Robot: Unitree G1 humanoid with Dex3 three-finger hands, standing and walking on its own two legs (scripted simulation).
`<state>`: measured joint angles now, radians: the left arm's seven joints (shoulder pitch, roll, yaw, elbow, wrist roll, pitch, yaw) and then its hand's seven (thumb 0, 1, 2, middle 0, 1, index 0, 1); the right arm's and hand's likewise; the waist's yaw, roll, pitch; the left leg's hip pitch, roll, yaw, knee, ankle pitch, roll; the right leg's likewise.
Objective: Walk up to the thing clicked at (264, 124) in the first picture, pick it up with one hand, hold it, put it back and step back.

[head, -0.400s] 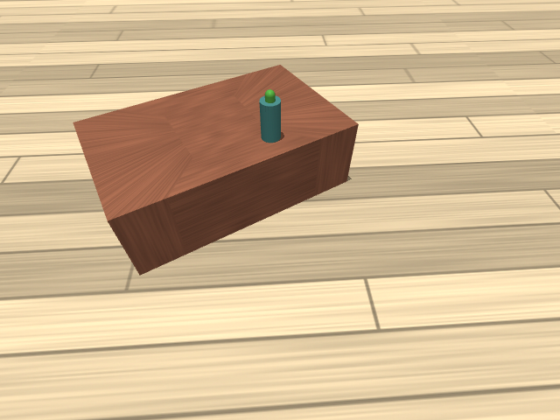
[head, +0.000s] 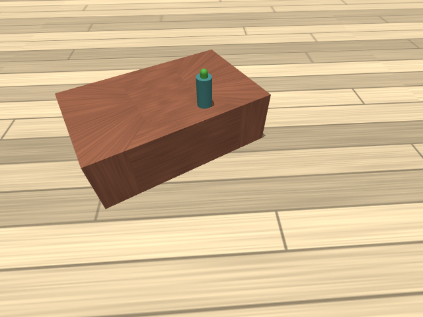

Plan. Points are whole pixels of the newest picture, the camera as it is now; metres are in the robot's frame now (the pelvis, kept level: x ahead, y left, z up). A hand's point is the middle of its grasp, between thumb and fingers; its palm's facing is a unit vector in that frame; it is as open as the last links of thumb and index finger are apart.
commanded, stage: stand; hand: right
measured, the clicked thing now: (204, 87) +1.28 +0.03 -0.31
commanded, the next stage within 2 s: walk up in 0.72 s
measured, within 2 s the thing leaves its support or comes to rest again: neither
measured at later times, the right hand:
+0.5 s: hand out of the picture +0.08 -0.25 -0.16, palm faces -0.03 +0.94 -0.34, open 7.4 cm
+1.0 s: hand (337, 314) +0.16 -0.24 -0.13, palm faces -0.20 +0.88 -0.43, open 7.4 cm
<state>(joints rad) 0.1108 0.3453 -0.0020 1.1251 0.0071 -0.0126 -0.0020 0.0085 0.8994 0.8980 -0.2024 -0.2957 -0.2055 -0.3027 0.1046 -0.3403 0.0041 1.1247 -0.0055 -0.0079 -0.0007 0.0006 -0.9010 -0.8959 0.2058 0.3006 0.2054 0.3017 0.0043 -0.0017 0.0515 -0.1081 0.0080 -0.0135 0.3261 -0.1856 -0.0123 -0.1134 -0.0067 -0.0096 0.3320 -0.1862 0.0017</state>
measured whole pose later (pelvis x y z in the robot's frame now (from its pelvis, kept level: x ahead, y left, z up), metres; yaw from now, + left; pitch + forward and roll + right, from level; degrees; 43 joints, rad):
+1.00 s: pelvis +0.05 +0.04 -0.01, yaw +10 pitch -2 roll -2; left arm 0.24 0.44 0.11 0.96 0.06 -0.02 -0.07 0.01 0.90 0.90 -0.20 -0.30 -0.21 -0.30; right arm 0.26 -0.42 -0.10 0.97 -0.03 -0.02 0.08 0.00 -0.90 -0.90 0.21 0.30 0.21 0.30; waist 0.05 -0.03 0.06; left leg -0.42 0.09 0.03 0.69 -0.33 0.01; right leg -0.02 -0.08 -0.17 0.40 -0.34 0.00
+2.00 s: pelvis +0.47 +0.04 -0.04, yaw +25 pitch -3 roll +1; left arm 0.34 0.42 0.08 0.75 0.04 0.02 -0.07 0.01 0.90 0.90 -0.20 -0.30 -0.21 -0.30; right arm 0.31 -0.40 -0.06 0.80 -0.02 -0.10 -0.03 0.00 -0.90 -0.90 0.21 0.30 0.21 0.30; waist 0.07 -0.10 0.12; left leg -0.45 0.01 0.11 0.71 -0.21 0.05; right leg -0.26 -0.01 -0.10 0.94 -0.54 -0.06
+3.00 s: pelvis +0.74 -0.05 -0.03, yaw +31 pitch -3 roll +0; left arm 0.22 0.38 0.02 0.85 -0.02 -0.01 0.01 0.01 0.90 0.90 -0.20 -0.30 -0.21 -0.30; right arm 0.12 -0.35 -0.01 0.84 0.00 -0.02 -0.01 0.00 -0.90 -0.90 0.21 0.30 0.21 0.30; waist 0.02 -0.02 0.13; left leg -0.41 -0.01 0.02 0.66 -0.21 0.03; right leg -0.39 -0.07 0.00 0.92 -0.48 -0.02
